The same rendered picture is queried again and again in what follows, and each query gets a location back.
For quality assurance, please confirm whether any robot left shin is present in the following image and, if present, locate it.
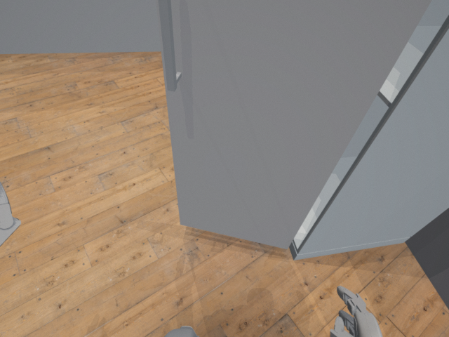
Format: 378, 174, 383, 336
180, 326, 195, 333

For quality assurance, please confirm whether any handle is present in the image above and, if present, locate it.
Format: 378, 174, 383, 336
158, 0, 182, 92

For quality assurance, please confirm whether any fridge door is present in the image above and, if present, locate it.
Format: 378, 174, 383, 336
156, 0, 432, 249

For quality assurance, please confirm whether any left robot hand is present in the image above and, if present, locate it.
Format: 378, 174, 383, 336
0, 182, 21, 246

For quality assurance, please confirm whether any right robot hand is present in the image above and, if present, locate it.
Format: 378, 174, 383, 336
330, 286, 383, 337

